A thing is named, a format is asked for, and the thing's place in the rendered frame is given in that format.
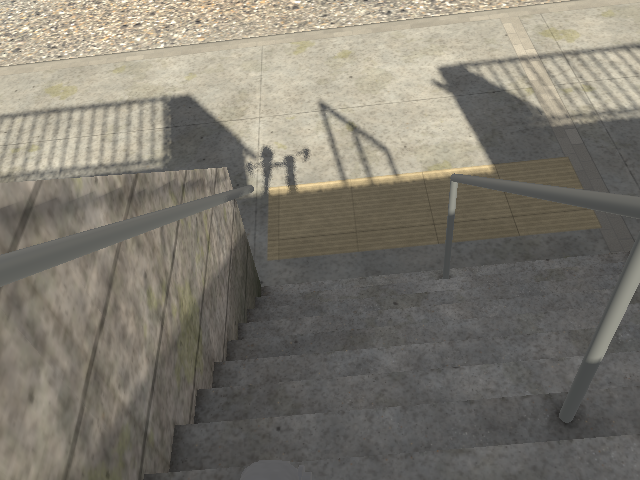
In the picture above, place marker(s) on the left robot thigh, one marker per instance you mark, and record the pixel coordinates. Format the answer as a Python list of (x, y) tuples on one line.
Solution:
[(275, 470)]

